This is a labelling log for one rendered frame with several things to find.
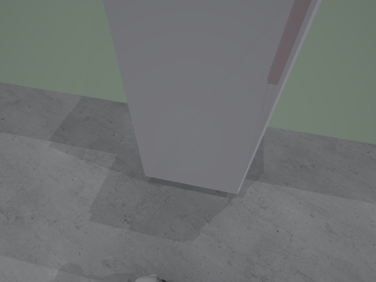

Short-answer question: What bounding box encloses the handle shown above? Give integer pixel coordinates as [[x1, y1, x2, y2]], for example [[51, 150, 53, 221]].
[[267, 0, 311, 85]]

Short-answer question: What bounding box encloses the fridge door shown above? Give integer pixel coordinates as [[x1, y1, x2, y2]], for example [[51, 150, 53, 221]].
[[103, 0, 318, 193]]

